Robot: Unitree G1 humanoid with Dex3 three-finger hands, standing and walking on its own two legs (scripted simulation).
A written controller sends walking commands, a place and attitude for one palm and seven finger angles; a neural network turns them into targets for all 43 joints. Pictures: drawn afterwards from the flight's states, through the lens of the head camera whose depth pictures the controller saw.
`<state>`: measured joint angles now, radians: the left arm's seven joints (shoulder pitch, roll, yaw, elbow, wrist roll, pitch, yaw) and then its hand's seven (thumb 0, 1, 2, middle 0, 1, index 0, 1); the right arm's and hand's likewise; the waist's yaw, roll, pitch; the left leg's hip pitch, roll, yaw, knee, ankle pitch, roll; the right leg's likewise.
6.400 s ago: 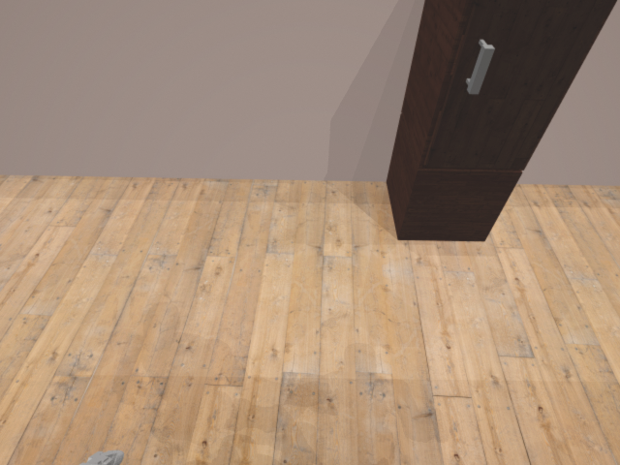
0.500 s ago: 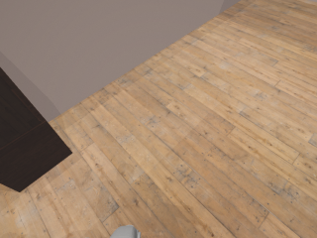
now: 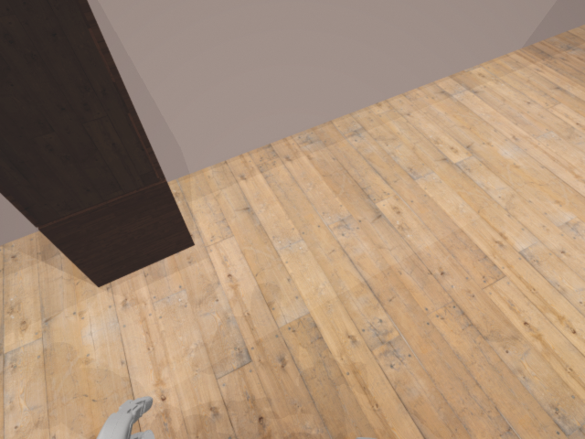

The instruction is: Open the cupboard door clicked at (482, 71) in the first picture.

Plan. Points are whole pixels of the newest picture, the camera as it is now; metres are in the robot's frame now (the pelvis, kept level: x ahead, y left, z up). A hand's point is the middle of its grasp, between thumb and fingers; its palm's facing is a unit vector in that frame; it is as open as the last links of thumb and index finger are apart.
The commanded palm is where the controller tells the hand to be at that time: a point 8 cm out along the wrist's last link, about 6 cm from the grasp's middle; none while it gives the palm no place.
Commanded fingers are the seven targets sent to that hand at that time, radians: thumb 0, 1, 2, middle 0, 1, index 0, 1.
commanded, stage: turn to face it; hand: left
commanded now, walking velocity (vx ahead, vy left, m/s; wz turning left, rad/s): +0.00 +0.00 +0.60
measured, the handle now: out of the picture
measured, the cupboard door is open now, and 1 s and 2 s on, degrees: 0 0 0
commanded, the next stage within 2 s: take the last steps up to it in 0.84 s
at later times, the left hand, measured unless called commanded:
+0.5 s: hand out of the picture -0.04 +0.24 -0.19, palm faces +0.34 -0.90 -0.26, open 7.4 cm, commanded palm none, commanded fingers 0.00 0.90 0.90 -0.20 -0.30 -0.20 -0.30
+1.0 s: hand out of the picture -0.04 +0.18 -0.15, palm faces +0.47 -0.85 -0.26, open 7.4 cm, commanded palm none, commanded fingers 0.00 0.90 0.90 -0.20 -0.30 -0.20 -0.30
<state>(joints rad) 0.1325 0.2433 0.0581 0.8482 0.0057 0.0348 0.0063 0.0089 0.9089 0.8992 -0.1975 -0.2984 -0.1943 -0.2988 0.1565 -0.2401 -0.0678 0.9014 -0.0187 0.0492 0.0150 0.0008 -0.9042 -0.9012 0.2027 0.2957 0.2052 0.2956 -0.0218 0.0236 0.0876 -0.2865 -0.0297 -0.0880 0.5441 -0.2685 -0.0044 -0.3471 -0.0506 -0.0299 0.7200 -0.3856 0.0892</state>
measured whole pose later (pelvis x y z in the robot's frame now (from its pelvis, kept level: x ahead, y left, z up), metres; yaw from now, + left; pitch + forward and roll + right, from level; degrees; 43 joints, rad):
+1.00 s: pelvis -0.01 -0.02 +0.00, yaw +27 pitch -2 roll +1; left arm 0.23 0.15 0.02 0.94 0.02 0.01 0.02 0.01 0.91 0.90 -0.20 -0.30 -0.20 -0.30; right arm 0.21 -0.23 -0.07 0.99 -0.01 0.08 0.01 0.00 -0.91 -0.90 0.20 0.30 0.20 0.30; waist -0.01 0.05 0.05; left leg -0.43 -0.02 -0.03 1.02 -0.41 -0.02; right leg -0.22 -0.06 -0.12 0.54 -0.29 -0.02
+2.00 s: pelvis +0.17 +0.12 +0.00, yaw +30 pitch -2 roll +0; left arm 0.16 0.14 0.06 1.02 0.01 -0.07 0.02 -0.01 0.94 0.90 -0.20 -0.30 -0.20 -0.30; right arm 0.35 -0.15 -0.06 1.12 -0.02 -0.01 -0.01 0.00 -0.91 -0.90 0.20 0.29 0.20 0.29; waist -0.03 0.04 0.07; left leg -0.42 0.10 0.05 1.19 -0.34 0.01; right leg -0.28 -0.02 -0.18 0.53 -0.22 -0.06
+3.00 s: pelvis +0.29 +0.18 +0.01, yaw +31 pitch +0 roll +3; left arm 0.17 0.16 0.03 0.98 0.03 0.00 0.03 0.01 0.90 0.90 -0.20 -0.30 -0.20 -0.30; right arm 0.17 -0.23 -0.07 1.03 -0.01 0.07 0.00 0.00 -0.91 -0.90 0.20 0.29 0.20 0.29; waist 0.02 0.03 0.08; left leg -0.34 0.02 0.00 0.91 -0.43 -0.05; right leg -0.27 -0.07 -0.09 0.49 -0.22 -0.04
